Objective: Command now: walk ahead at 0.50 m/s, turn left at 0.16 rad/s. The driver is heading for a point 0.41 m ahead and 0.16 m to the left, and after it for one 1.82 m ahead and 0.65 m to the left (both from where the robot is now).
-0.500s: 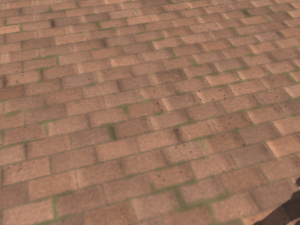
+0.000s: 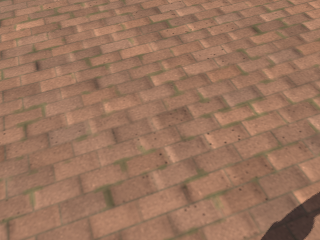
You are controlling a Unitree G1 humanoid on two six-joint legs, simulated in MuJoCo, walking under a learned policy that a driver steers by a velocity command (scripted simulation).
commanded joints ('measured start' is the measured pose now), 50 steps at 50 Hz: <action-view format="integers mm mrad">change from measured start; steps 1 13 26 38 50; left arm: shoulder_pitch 58 197 76 -142 -23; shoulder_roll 107 128 109 122 155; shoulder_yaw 27 29 24 13 9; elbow -14 75 -61 -173 -186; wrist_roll -8 -5 13 -7 -22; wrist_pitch -34 -33 24 72 68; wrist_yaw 8 29 23 30 47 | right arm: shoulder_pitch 49 -309 -71 36 17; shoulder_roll -50 -21 -117 -187 -173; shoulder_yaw -17 7 -44 -65 -64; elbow -31 -167 -104 -123 -150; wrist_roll -8 -14 27 8 -8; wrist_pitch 17 17 11 49 91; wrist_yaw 13 37 -24 -39 -45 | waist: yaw -4 65 44 -28 -9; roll -109 -93 -50 44 -95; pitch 4 91 -55 -75 -93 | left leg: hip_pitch -152 -206 302 365 -13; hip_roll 36 4 135 75 -176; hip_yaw -49 91 -243 -314 -148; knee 15 -423 -750 -667 105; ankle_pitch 82 285 908 849 -264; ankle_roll -12 29 249 159 -57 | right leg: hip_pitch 104 284 -314 -363 126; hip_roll -269 -280 -120 -66 -365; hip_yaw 204 -64 125 130 450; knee -256 -213 831 472 -22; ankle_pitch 169 469 -192 -34 612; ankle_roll -101 -59 109 130 -176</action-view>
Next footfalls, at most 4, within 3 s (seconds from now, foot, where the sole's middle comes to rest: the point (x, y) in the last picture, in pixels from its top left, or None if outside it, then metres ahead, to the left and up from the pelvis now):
0.38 left None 0.34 0.13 -0.78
0.92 right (168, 232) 0.53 0.02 -0.78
1.30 left None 0.35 0.16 -0.78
2.94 right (159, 219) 0.59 0.06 -0.78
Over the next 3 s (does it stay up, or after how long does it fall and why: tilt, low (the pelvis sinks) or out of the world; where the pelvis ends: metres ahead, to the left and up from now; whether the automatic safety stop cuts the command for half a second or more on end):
stays up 0.50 0.10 -0.02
